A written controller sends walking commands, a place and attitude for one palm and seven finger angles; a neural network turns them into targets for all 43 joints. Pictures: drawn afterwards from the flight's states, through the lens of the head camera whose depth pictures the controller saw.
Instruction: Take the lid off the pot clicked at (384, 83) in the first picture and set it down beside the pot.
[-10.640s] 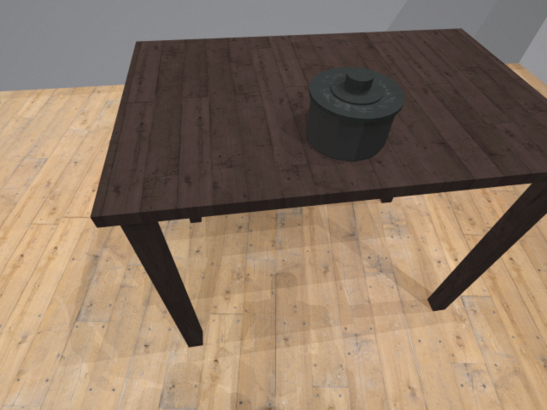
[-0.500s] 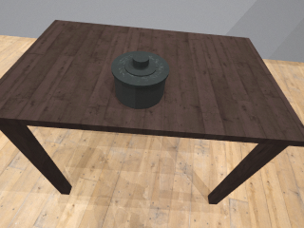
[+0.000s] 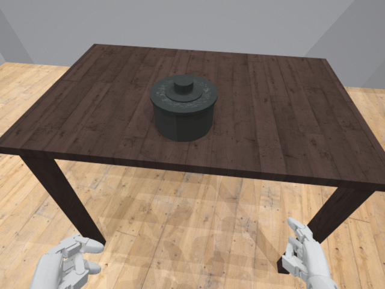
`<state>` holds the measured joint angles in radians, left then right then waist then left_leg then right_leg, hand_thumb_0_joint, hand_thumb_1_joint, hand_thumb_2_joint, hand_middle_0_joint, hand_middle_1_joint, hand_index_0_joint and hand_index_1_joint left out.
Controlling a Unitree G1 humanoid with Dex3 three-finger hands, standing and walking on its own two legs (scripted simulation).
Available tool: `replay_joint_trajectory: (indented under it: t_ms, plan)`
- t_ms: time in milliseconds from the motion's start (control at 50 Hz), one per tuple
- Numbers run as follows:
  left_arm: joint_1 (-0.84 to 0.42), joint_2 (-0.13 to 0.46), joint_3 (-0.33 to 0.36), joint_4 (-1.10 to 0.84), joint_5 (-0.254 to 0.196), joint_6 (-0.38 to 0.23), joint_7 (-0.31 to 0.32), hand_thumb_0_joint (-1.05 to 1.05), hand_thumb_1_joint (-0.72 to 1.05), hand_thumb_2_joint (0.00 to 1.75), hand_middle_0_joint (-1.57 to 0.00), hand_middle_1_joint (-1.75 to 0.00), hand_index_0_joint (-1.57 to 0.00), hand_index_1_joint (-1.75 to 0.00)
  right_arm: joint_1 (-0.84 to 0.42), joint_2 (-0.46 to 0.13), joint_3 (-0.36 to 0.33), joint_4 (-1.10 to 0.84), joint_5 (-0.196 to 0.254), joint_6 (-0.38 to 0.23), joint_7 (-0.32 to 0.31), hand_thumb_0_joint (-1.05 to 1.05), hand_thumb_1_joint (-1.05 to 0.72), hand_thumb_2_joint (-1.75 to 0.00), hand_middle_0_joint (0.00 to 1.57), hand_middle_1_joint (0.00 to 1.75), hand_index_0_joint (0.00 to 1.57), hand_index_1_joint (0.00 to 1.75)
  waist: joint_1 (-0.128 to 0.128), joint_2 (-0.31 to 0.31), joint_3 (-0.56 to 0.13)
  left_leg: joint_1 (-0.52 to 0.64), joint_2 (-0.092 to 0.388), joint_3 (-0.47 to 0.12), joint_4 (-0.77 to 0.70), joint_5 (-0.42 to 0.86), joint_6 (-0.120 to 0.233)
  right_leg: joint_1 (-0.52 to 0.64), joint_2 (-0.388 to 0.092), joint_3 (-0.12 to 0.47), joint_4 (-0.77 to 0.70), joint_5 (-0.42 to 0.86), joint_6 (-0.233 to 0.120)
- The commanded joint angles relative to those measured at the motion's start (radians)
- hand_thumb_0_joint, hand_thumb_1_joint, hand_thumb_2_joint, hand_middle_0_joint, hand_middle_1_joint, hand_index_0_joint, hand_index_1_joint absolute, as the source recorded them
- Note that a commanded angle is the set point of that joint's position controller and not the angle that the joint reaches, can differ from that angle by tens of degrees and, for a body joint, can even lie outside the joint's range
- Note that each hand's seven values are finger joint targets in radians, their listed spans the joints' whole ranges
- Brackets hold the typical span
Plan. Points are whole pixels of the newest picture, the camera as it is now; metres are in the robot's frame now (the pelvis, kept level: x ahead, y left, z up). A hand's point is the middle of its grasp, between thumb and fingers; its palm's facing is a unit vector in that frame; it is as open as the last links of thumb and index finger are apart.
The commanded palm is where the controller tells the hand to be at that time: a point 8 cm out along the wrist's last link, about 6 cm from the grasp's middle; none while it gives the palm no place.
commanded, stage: lift the closed hand beside the body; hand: left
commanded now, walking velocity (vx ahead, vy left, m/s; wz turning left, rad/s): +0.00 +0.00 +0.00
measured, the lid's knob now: (183, 84) +0.55 +0.09 +0.16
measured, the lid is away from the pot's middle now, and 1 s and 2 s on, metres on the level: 0.00 0.00 0.00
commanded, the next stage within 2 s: raise the hand higher, near the body in 0.14 s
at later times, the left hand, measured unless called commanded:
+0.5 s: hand (77, 238) +0.17 +0.22 +0.09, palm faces +0.26 -0.86 -0.45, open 3.1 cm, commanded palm +0.11 +0.25 +0.13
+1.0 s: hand (69, 203) +0.19 +0.22 +0.16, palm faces +0.34 -0.84 -0.43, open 3.1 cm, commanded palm +0.14 +0.26 +0.19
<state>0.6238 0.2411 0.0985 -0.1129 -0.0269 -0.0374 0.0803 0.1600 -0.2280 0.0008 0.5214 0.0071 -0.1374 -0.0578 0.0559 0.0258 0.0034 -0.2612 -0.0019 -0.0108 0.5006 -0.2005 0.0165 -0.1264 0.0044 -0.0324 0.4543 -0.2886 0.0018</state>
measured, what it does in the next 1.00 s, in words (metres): stands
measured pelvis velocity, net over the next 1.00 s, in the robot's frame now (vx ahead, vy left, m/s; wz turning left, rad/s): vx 0.02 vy -0.01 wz -0.02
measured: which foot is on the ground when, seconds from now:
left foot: down 0.00-1.00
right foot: down 0.00-1.00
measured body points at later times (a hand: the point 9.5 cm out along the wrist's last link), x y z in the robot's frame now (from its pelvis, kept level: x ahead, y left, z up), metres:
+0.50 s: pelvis +0.03 -0.01 +0.00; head +0.01 -0.03 +0.45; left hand +0.15 +0.26 +0.12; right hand +0.22 -0.23 -0.07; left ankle +0.04 +0.11 -0.74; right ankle -0.02 -0.12 -0.74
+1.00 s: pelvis +0.02 -0.01 +0.00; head +0.01 -0.03 +0.45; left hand +0.17 +0.26 +0.18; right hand +0.23 -0.21 -0.07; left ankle +0.04 +0.11 -0.74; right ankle -0.02 -0.12 -0.74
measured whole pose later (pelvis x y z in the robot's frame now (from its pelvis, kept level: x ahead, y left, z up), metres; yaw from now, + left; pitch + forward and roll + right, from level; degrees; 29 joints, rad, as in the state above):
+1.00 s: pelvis +0.02 -0.01 +0.00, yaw -1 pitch -4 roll +0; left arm 0.60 0.33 0.27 -0.54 -0.04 -0.11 0.07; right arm 0.17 -0.19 0.02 0.60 0.00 -0.14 -0.06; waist 0.08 0.06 0.02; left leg -0.16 0.01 0.01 0.45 -0.22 0.01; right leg -0.03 0.01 -0.01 0.40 -0.30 -0.01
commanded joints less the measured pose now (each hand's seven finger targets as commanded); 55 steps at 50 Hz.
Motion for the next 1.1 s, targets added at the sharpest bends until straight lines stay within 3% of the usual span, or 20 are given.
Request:
replay_joint_trajectory:
  t_ms: [0, 40, 100, 140, 160, 200, 240, 300, 340, 400, 440, 460, 540, 560, 580, 640, 680, 940, 980, 1080]
  plan:
    - [-0.021, 0.123, 0.083, -0.271, -0.008, -0.064, 0.009, 0.00, 0.90, 0.90, -1.30, -1.50, -1.30, -1.50, -0.074, -0.081, -0.028, -0.118, -0.001, -0.052, -0.018, 0.00, -0.90, -0.90, 0.20, 0.30, 0.20, 0.30, -0.023, 0.011, -0.028, 0.174, 0.005, 0.024, -0.074, 0.029, 0.014, -0.151, -0.004, -0.002, -0.140, 0.062, -0.011]
    - [-0.012, 0.169, 0.131, -0.318, -0.006, -0.068, 0.012, 0.00, 0.90, 0.90, -1.30, -1.50, -1.30, -1.50, -0.083, -0.084, -0.031, -0.115, 0.000, -0.052, -0.018, 0.00, -0.90, -0.90, 0.20, 0.30, 0.20, 0.30, -0.014, 0.021, -0.034, 0.190, 0.003, 0.029, -0.069, 0.061, 0.013, -0.141, -0.004, -0.003, -0.149, 0.087, -0.012]
    - [0.001, 0.163, 0.127, -0.374, -0.007, -0.074, 0.008, 0.00, 0.90, 0.90, -1.30, -1.50, -1.30, -1.50, -0.092, -0.074, -0.023, -0.110, -0.003, -0.061, -0.024, 0.00, -0.90, -0.90, 0.20, 0.30, 0.20, 0.30, -0.004, 0.027, -0.023, 0.201, 0.004, 0.024, -0.083, 0.087, 0.016, -0.117, -0.005, -0.006, -0.149, 0.109, -0.012]
    - [0.059, 0.205, 0.190, -0.377, -0.005, -0.072, 0.013, 0.00, 0.90, 0.90, -1.30, -1.50, -1.30, -1.50, -0.106, -0.070, -0.028, -0.097, -0.004, -0.066, -0.021, 0.00, -0.90, -0.90, 0.20, 0.30, 0.20, 0.30, 0.012, 0.008, -0.038, 0.207, 0.005, 0.026, -0.079, 0.124, 0.015, -0.099, -0.004, -0.008, -0.146, 0.150, -0.012]
    - [0.072, 0.166, 0.157, -0.384, -0.007, -0.074, 0.007, 0.00, 0.90, 0.90, -1.30, -1.50, -1.30, -1.50, -0.108, -0.060, -0.024, -0.100, -0.003, -0.065, -0.022, 0.00, -0.90, -0.90, 0.20, 0.30, 0.20, 0.30, 0.008, -0.007, -0.028, 0.200, 0.004, 0.027, -0.081, 0.133, 0.017, -0.092, -0.005, -0.011, -0.142, 0.162, -0.009]
    - [0.071, 0.176, 0.166, -0.401, -0.007, -0.077, 0.002, 0.00, 0.90, 0.90, -1.30, -1.50, -1.30, -1.50, -0.116, -0.059, -0.026, -0.096, -0.003, -0.065, -0.024, 0.00, -0.90, -0.90, 0.20, 0.30, 0.20, 0.30, 0.010, -0.024, -0.012, 0.207, 0.006, 0.031, -0.084, 0.136, 0.020, -0.098, -0.004, -0.007, -0.153, 0.167, -0.004]
    - [0.083, 0.206, 0.204, -0.419, -0.002, -0.082, 0.005, 0.00, 0.90, 0.90, -1.30, -1.50, -1.30, -1.50, -0.126, -0.060, -0.029, -0.088, -0.002, -0.070, -0.021, 0.00, -0.90, -0.90, 0.20, 0.30, 0.20, 0.30, 0.015, 0.010, -0.015, 0.214, 0.007, 0.034, -0.079, 0.142, 0.017, -0.101, -0.002, -0.003, -0.157, 0.167, -0.005]
    - [0.117, 0.180, 0.186, -0.434, -0.003, -0.090, -0.004, 0.00, 0.90, 0.90, -1.30, -1.50, -1.30, -1.50, -0.123, -0.058, -0.030, -0.092, -0.001, -0.068, -0.021, 0.00, -0.90, -0.90, 0.20, 0.30, 0.20, 0.30, 0.018, -0.017, -0.025, 0.219, 0.010, 0.033, -0.086, 0.169, 0.020, -0.082, -0.003, -0.009, -0.145, 0.199, -0.002]
    - [0.138, 0.212, 0.227, -0.461, -0.001, -0.094, 0.000, 0.00, 0.90, 0.90, -1.30, -1.50, -1.30, -1.50, -0.130, -0.057, -0.036, -0.089, 0.000, -0.071, -0.019, 0.00, -0.90, -0.90, 0.20, 0.30, 0.20, 0.30, 0.025, 0.008, -0.046, 0.234, 0.011, 0.040, -0.073, 0.198, 0.020, -0.079, -0.002, -0.004, -0.141, 0.237, -0.001]
    - [0.146, 0.198, 0.214, -0.497, -0.001, -0.102, -0.001, 0.00, 0.90, 0.90, -1.30, -1.50, -1.30, -1.50, -0.129, -0.050, -0.034, -0.092, 0.001, -0.072, -0.021, 0.00, -0.90, -0.90, 0.20, 0.30, 0.20, 0.30, 0.023, -0.014, -0.045, 0.230, 0.012, 0.038, -0.076, 0.219, 0.021, -0.069, -0.004, -0.010, -0.132, 0.264, 0.002]
    - [0.123, 0.224, 0.241, -0.521, -0.003, -0.104, 0.003, 0.00, 0.90, 0.90, -1.30, -1.50, -1.30, -1.50, -0.132, -0.056, -0.035, -0.091, 0.002, -0.073, -0.021, 0.00, -0.90, -0.90, 0.20, 0.30, 0.20, 0.30, 0.023, 0.002, -0.039, 0.236, 0.013, 0.040, -0.070, 0.217, 0.019, -0.081, -0.001, -0.005, -0.138, 0.263, 0.001]
    - [0.121, 0.193, 0.212, -0.514, -0.002, -0.107, 0.000, 0.00, 0.90, 0.90, -1.30, -1.50, -1.30, -1.50, -0.129, -0.048, -0.032, -0.089, 0.002, -0.073, -0.022, 0.00, -0.90, -0.90, 0.20, 0.30, 0.20, 0.30, 0.015, -0.019, -0.027, 0.233, 0.012, 0.039, -0.073, 0.215, 0.022, -0.084, -0.003, -0.011, -0.135, 0.265, 0.002]
    - [0.123, 0.225, 0.245, -0.575, -0.004, -0.112, 0.005, 0.00, 0.90, 0.90, -1.30, -1.50, -1.30, -1.50, -0.128, -0.057, -0.036, -0.094, 0.005, -0.075, -0.021, 0.00, -0.90, -0.90, 0.20, 0.30, 0.20, 0.30, 0.024, 0.033, -0.061, 0.255, 0.014, 0.043, -0.062, 0.245, 0.018, -0.072, -0.002, -0.002, -0.127, 0.296, 0.001]
    - [0.114, 0.197, 0.216, -0.575, -0.003, -0.115, 0.002, 0.00, 0.90, 0.90, -1.30, -1.50, -1.30, -1.50, -0.127, -0.047, -0.029, -0.094, 0.003, -0.077, -0.019, 0.00, -0.90, -0.90, 0.20, 0.30, 0.20, 0.30, 0.018, 0.021, -0.046, 0.245, 0.012, 0.037, -0.068, 0.241, 0.019, -0.071, -0.005, -0.012, -0.123, 0.290, -0.001]
    - [0.098, 0.216, 0.235, -0.566, -0.006, -0.114, 0.005, 0.00, 0.90, 0.90, -1.30, -1.50, -1.30, -1.50, -0.128, -0.053, -0.033, -0.094, 0.006, -0.074, -0.022, 0.00, -0.90, -0.90, 0.20, 0.30, 0.20, 0.30, 0.020, -0.019, -0.033, 0.243, 0.017, 0.035, -0.072, 0.233, 0.019, -0.079, -0.003, -0.011, -0.129, 0.281, 0.002]
    - [0.065, 0.233, 0.256, -0.602, -0.008, -0.119, 0.008, 0.00, 0.90, 0.90, -1.30, -1.50, -1.30, -1.50, -0.132, -0.056, -0.031, -0.096, 0.005, -0.074, -0.022, 0.00, -0.90, -0.90, 0.20, 0.30, 0.20, 0.30, 0.021, 0.037, -0.030, 0.254, 0.015, 0.039, -0.067, 0.221, 0.017, -0.089, -0.001, -0.001, -0.137, 0.270, -0.001]
    - [0.043, 0.220, 0.242, -0.591, -0.011, -0.121, 0.007, 0.00, 0.90, 0.90, -1.30, -1.50, -1.30, -1.50, -0.124, -0.053, -0.027, -0.097, 0.004, -0.072, -0.023, 0.00, -0.90, -0.90, 0.20, 0.30, 0.20, 0.30, 0.019, -0.002, -0.032, 0.255, 0.018, 0.032, -0.078, 0.214, 0.017, -0.081, -0.003, -0.008, -0.133, 0.258, 0.000]
    - [-0.074, 0.259, 0.303, -0.645, -0.024, -0.143, 0.011, 0.00, 0.90, 0.90, -1.30, -1.50, -1.30, -1.50, -0.130, -0.063, -0.019, -0.093, 0.001, -0.067, -0.009, 0.00, -0.90, -0.90, 0.20, 0.30, 0.20, 0.30, 0.021, 0.053, -0.053, 0.268, 0.021, 0.032, -0.077, 0.209, 0.010, -0.069, 0.001, 0.003, -0.136, 0.249, -0.008]
    - [-0.083, 0.248, 0.300, -0.621, -0.028, -0.147, 0.011, 0.00, 0.90, 0.90, -1.30, -1.50, -1.30, -1.50, -0.130, -0.058, -0.018, -0.091, 0.001, -0.063, -0.010, 0.00, -0.90, -0.90, 0.20, 0.30, 0.20, 0.30, 0.021, 0.004, -0.034, 0.260, 0.025, 0.030, -0.088, 0.196, 0.012, -0.069, -0.003, -0.002, -0.141, 0.235, -0.007]
    - [-0.143, 0.258, 0.312, -0.651, -0.033, -0.164, 0.012, 0.00, 0.90, 0.90, -1.30, -1.50, -1.30, -1.50, -0.131, -0.065, -0.019, -0.089, 0.002, -0.063, -0.007, 0.00, -0.90, -0.90, 0.20, 0.30, 0.20, 0.30, 0.019, 0.022, -0.044, 0.268, 0.027, 0.029, -0.093, 0.183, 0.010, -0.067, -0.005, 0.002, -0.145, 0.216, -0.009]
